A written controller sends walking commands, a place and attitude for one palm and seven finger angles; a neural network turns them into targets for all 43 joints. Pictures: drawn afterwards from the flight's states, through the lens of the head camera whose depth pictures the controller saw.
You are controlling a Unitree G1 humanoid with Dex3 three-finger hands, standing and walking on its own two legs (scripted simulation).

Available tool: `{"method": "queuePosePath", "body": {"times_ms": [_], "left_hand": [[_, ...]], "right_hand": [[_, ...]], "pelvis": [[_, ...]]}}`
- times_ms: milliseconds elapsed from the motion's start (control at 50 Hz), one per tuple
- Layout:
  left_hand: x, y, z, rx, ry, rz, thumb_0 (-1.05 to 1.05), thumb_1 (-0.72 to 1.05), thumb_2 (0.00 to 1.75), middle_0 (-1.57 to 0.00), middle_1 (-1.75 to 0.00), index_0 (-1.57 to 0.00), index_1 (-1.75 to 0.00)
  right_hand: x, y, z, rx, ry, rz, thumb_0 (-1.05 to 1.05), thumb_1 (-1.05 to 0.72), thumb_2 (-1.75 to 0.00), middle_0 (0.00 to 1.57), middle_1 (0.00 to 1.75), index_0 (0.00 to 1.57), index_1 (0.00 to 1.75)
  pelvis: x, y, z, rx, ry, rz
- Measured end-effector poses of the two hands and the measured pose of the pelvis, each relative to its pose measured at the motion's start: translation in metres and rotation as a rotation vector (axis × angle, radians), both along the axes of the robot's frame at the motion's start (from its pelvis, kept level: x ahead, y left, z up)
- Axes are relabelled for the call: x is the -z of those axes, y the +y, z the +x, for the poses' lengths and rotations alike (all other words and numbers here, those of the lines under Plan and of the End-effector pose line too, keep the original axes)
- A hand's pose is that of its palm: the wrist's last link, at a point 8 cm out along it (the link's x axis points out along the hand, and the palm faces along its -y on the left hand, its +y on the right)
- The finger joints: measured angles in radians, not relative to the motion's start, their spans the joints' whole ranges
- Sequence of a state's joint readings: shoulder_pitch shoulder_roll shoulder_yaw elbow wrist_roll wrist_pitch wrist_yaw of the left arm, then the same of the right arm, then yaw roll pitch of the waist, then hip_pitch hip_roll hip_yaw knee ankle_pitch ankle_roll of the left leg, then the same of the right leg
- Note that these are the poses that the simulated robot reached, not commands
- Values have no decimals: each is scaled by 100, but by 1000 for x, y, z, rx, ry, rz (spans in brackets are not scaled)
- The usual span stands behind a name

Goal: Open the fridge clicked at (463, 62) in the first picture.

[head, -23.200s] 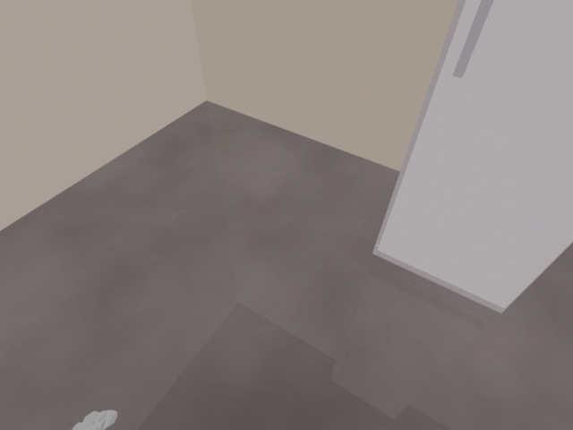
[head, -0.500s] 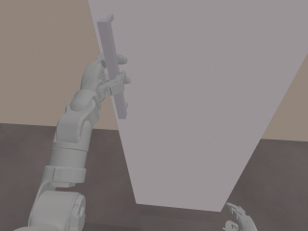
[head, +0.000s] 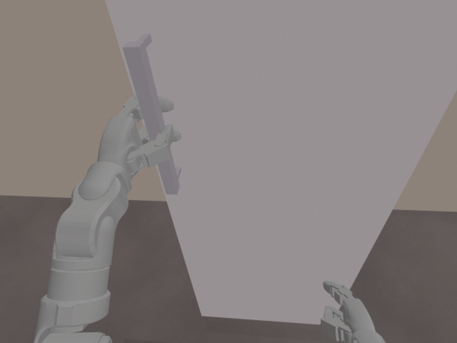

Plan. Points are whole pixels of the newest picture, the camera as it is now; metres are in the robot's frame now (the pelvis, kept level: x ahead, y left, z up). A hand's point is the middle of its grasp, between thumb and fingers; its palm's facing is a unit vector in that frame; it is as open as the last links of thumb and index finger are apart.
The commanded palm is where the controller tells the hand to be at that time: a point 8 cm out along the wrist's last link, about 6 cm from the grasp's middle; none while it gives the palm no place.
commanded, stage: pull the door a little, standing still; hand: left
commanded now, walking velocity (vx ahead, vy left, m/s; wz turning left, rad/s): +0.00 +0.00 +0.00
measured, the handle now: (160, 124) +0.40 +0.13 +0.23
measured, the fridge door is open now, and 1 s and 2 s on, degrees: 0 7 45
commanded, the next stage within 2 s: walk backward, drawing the door open in 0.12 s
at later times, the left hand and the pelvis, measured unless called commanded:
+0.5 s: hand (157, 170) +0.29 +0.11 +0.23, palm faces +0.06 -0.96 -0.28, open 7.0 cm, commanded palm +0.25 +0.17 +0.24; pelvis +0.04 -0.02 +0.01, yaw -2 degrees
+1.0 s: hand (160, 170) +0.30 +0.11 +0.22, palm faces +0.13 -0.95 -0.28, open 7.4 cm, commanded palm +0.26 +0.16 +0.23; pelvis -0.01 -0.03 -0.01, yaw +2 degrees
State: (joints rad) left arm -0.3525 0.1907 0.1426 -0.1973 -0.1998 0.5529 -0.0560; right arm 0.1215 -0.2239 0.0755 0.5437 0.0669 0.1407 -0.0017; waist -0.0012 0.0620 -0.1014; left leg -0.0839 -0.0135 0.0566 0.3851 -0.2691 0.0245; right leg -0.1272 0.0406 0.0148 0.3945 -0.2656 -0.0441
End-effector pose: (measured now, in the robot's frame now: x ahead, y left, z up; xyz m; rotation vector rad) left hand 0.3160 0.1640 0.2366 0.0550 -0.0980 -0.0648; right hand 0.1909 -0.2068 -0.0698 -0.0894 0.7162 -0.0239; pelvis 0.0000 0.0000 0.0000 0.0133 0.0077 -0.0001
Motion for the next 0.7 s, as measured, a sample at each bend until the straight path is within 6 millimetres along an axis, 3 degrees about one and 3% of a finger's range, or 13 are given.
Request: {"method": "queuePosePath", "body": {"times_ms": [140, 240, 380, 500, 700], "left_hand": [[2, 0, -11, 20, -28, 25, -2, 76, 78, -31, -134, -14, -130], [3, -1, -36, 41, -55, 42, -3, 74, 77, -33, -132, -15, -130], [4, 0, -48, -38, -270, 193, -7, 57, 76, -40, -135, -25, -134], [4, 0, -46, -72, -296, 221, -9, 54, 78, -45, -138, -27, -135], [6, 2, -44, -57, -341, 219, -12, 53, 75, -47, -140, -26, -132]], "right_hand": [[-1, -14, 14, 37, -3, 18, 1, -90, -90, 20, 30, 20, 30], [-2, -26, 31, 53, -5, 15, 1, -90, -90, 20, 30, 20, 30], [0, -40, 46, 44, 26, -101, 1, -91, -90, 20, 30, 20, 30], [7, -42, 29, 70, 115, -111, 1, -91, -90, 20, 30, 20, 30], [7, -27, 6, 25, 141, -130, 1, -91, -90, 20, 30, 20, 30]], "pelvis": [[0, -3, 22, 53, 33, 10], [1, -7, 42, 81, 59, 12], [2, -13, 47, 59, 85, 12], [-9, -15, 40, 28, 73, -2], [-18, -14, 32, -27, 40, -23]]}}
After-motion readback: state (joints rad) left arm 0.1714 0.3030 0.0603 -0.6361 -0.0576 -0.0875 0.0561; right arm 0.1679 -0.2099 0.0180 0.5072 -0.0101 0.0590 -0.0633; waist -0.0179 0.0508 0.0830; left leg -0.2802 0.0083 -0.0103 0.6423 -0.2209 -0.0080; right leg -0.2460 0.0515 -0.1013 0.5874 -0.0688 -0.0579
